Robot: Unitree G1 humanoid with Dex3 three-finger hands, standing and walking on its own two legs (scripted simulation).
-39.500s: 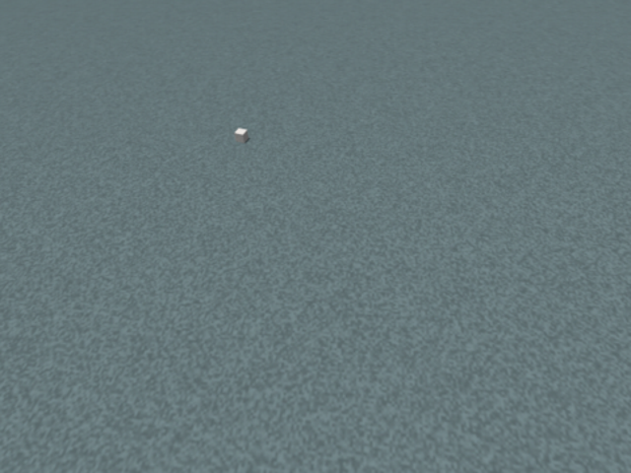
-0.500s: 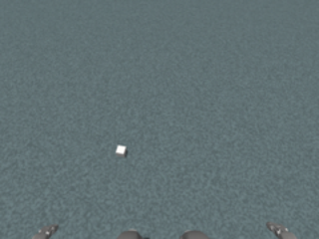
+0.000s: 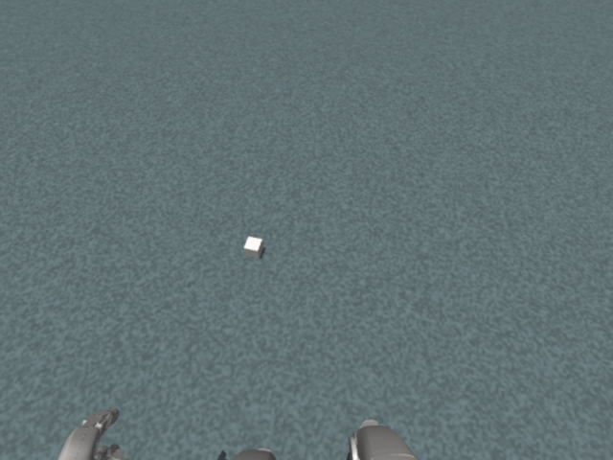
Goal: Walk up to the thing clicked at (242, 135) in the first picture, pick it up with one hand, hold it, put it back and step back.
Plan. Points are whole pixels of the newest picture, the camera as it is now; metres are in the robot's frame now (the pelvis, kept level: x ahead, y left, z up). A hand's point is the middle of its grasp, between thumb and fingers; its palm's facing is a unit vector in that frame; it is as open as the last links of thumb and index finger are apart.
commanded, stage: step back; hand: left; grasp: from above
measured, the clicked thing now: (253, 247) +0.87 +0.23 -0.72
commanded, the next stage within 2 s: stand in 1.48 s
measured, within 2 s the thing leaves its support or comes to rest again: neither
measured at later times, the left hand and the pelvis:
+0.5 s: hand out of the picture -0.10 +0.25 -0.12, palm faces -0.02 -0.90 -0.44, open 7.3 cm; pelvis -0.16 -0.02 +0.01, yaw -3 degrees
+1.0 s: hand out of the picture -0.12 +0.24 -0.13, palm faces +0.05 -0.93 -0.37, open 7.3 cm; pelvis -0.18 -0.02 +0.02, yaw +1 degrees
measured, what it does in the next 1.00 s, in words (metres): walks backwards: right foot, then left foot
